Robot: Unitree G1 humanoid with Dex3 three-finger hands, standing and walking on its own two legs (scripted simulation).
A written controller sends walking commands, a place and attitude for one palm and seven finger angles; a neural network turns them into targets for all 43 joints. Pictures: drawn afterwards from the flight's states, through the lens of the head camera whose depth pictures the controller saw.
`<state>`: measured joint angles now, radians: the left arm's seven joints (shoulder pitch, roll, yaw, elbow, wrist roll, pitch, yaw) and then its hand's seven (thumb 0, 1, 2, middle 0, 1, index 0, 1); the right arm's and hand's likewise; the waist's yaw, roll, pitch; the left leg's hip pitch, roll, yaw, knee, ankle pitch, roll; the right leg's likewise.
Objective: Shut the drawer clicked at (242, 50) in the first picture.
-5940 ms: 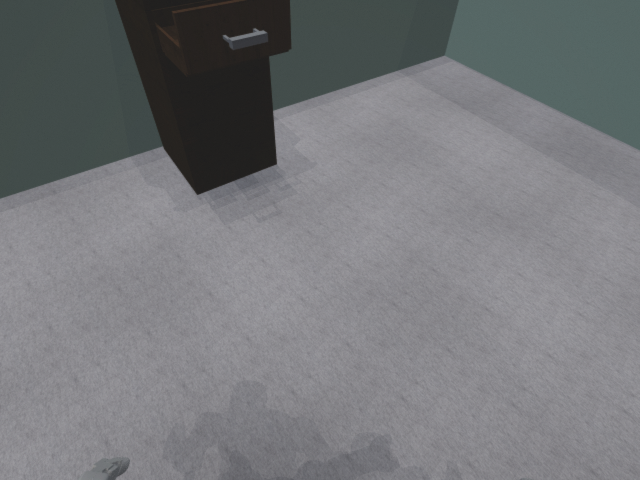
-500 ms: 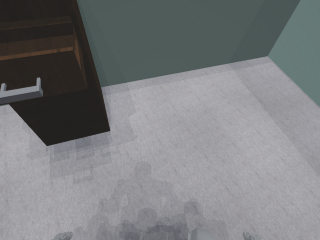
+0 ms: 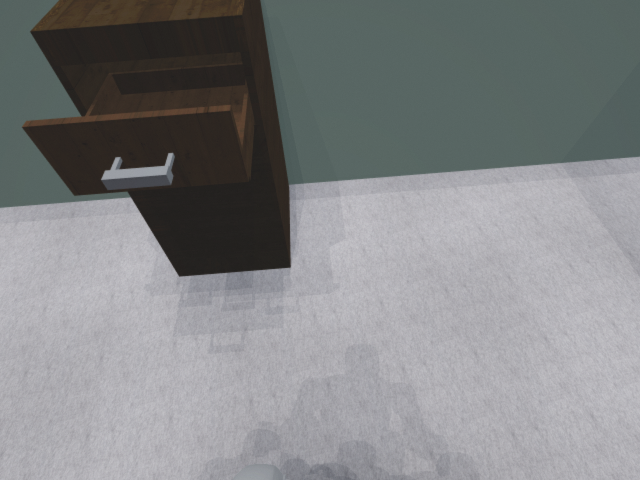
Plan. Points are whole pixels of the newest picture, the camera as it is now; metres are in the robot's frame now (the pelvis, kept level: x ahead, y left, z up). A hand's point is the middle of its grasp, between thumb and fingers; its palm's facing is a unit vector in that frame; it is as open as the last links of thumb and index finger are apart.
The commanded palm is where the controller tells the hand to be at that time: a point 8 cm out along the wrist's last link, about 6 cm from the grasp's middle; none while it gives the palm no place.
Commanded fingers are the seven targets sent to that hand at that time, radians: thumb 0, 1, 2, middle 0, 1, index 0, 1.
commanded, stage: take the last steps up to it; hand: left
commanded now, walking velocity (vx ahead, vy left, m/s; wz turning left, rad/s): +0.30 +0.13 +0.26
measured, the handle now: (141, 169) +0.65 +0.40 -0.02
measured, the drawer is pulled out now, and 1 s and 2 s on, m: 0.22 0.22 0.22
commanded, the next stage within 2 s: come to a stop and stand still in 1.00 s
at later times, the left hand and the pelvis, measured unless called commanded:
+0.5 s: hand out of the picture +0.09 +0.27 -0.17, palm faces +0.12 -0.98 -0.18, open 7.4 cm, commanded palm none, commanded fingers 0.00 0.90 0.90 -0.20 -0.30 -0.20 -0.30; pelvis +0.07 +0.08 +0.00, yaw +5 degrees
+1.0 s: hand (179, 402) +0.25 +0.25 -0.17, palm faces +0.15 -0.96 -0.24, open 7.2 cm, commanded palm none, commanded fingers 0.00 0.90 0.90 -0.20 -0.30 -0.20 -0.30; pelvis +0.24 +0.06 +0.00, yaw +7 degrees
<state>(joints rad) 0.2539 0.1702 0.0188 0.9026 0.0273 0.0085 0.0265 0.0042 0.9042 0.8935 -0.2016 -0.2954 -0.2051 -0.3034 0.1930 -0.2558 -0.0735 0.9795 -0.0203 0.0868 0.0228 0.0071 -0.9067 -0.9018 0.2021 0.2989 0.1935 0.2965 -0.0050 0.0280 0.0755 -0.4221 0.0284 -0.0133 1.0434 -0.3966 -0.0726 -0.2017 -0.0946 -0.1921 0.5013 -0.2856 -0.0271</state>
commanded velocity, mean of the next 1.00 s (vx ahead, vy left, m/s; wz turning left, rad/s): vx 0.27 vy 0.05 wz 0.05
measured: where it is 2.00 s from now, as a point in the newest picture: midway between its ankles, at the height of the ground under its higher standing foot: outside the picture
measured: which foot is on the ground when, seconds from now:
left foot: up 0.00-0.16, down 0.18-0.74, up 0.76-1.00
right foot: down 0.00-0.18, up 0.20-0.72, down 0.74-1.00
